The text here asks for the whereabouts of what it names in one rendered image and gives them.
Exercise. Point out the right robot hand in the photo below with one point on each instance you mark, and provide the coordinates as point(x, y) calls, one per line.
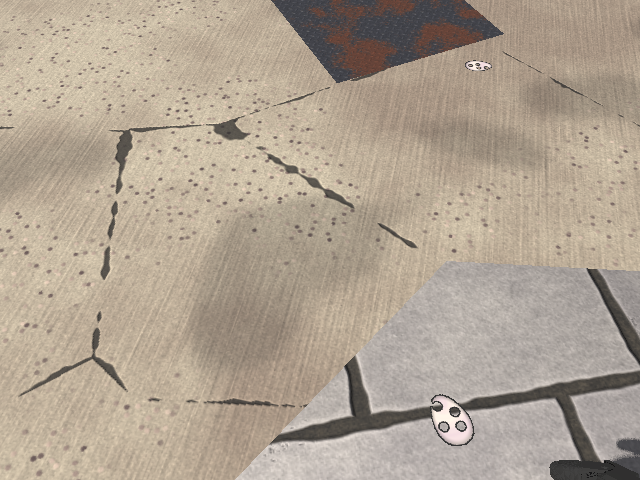
point(589, 470)

